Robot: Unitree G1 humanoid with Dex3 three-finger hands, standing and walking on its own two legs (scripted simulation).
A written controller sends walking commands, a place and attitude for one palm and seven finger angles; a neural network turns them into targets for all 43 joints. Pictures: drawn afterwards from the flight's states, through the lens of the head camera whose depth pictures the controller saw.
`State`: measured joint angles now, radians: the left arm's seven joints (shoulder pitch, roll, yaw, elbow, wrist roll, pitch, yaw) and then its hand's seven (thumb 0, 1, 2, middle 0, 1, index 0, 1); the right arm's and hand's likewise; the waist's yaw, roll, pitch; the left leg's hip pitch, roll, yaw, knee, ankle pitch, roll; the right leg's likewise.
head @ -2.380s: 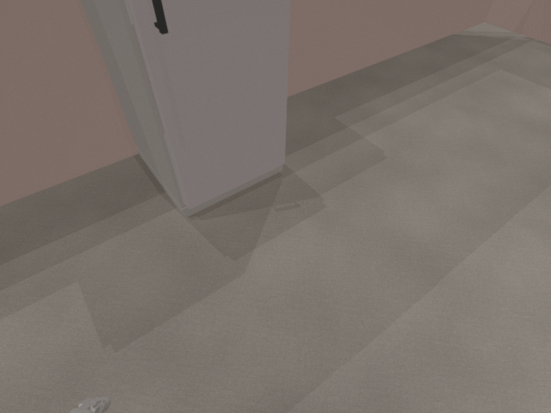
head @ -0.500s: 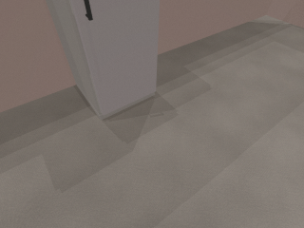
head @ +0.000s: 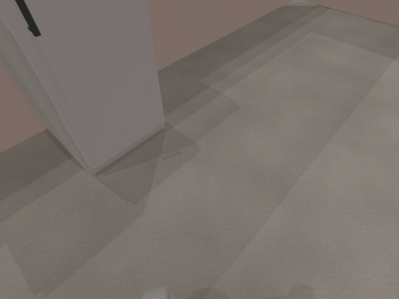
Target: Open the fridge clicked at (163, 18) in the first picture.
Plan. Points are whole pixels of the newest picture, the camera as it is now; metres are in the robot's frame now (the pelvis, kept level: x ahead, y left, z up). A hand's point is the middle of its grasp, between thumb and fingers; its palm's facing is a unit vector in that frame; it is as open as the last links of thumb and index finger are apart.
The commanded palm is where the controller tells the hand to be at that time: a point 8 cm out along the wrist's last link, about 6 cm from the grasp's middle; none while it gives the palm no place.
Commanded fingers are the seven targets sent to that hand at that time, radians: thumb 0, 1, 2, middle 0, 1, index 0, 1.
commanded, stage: walk to a spot facing it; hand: left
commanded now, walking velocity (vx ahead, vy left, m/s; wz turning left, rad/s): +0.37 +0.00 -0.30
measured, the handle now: out of the picture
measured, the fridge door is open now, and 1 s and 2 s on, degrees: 0 0 0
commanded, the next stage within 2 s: turn to face it in 0.90 s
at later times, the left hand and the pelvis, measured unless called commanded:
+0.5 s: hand (114, 236) +0.28 +0.26 -0.17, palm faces -0.14 -0.97 -0.18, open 7.4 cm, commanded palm none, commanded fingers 0.00 0.90 0.90 -0.20 -0.30 -0.20 -0.30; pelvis +0.21 +0.07 +0.01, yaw -13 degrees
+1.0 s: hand (199, 151) +0.59 +0.06 -0.16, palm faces -0.50 -0.84 -0.20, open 7.4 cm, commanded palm none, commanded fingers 0.00 0.90 0.90 -0.20 -0.30 -0.20 -0.30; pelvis +0.39 -0.04 -0.01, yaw -29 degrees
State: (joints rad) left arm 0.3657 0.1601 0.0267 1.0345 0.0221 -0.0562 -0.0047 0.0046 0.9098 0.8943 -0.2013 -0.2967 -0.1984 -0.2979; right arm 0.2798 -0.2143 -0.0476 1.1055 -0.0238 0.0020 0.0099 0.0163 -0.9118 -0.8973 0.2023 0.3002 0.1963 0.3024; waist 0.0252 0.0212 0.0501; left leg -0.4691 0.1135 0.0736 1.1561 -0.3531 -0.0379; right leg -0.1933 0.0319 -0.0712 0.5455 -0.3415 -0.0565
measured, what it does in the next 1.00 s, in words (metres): walks ahead, turning right: left foot, then right foot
